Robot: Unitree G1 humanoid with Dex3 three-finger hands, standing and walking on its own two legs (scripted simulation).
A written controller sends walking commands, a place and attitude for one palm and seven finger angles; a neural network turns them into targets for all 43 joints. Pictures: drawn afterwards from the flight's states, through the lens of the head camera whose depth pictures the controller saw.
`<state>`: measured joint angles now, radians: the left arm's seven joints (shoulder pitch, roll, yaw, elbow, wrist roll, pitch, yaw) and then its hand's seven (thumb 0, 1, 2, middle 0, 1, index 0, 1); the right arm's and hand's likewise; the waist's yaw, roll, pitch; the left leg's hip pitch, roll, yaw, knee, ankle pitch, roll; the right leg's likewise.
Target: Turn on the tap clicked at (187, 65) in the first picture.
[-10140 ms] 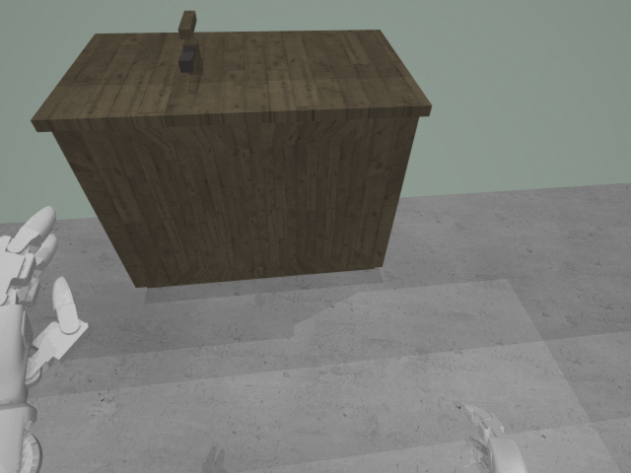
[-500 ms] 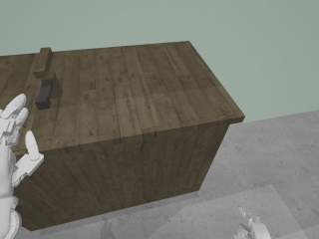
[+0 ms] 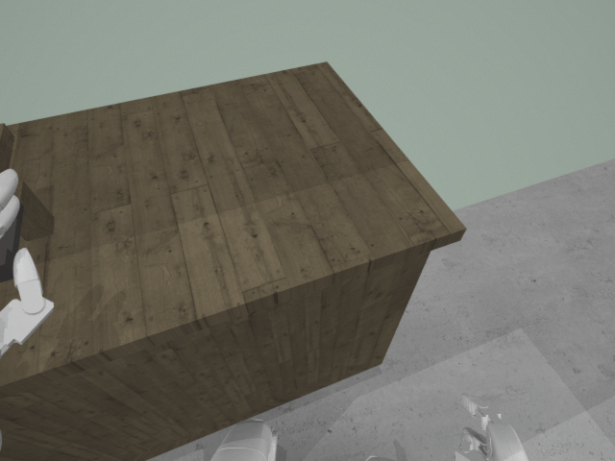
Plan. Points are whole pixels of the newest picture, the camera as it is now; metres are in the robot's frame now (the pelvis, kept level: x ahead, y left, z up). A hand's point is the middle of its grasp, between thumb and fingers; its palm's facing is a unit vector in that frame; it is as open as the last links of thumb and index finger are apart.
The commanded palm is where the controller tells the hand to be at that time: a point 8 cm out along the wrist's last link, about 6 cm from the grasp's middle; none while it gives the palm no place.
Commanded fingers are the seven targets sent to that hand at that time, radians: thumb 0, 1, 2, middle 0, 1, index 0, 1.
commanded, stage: shuffle to correct the standing spot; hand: left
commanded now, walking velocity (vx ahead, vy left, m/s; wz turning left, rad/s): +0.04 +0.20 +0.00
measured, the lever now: (0, 266) +0.30 +0.39 +0.11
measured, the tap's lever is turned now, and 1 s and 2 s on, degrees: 0 0 0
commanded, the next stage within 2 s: come to a stop and stand still in 0.02 s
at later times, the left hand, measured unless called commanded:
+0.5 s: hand (0, 253) +0.26 +0.31 +0.19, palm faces +0.43 -0.83 -0.37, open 7.4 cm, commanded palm +0.21 +0.34 +0.20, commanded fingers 0.00 0.90 0.90 -0.20 -0.30 -0.20 -0.30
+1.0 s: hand (1, 263) +0.26 +0.32 +0.17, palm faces +0.31 -0.87 -0.39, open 7.4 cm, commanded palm +0.21 +0.36 +0.20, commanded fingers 0.00 0.90 0.90 -0.20 -0.30 -0.20 -0.30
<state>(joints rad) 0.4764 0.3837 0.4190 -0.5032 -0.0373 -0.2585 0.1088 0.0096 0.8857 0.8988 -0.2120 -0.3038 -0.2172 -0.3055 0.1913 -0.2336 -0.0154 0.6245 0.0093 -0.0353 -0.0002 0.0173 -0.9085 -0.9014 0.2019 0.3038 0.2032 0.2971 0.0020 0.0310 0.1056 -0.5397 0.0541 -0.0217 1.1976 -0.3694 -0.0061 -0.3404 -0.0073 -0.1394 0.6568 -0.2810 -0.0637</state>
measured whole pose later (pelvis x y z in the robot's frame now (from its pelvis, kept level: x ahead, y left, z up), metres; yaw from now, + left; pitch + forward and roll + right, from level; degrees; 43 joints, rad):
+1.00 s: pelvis +0.04 +0.08 +0.02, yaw -1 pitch -2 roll -1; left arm 0.47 0.40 0.34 -0.46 -0.04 -0.24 0.08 0.01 0.89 0.90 -0.21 -0.30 -0.22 -0.31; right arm 0.22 -0.20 -0.02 0.57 0.02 -0.15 -0.04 0.02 -0.91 -0.90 0.20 0.30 0.20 0.30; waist 0.01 -0.04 0.06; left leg -0.28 0.04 0.07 0.49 -0.19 0.01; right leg -0.19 -0.03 0.03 0.45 -0.24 0.05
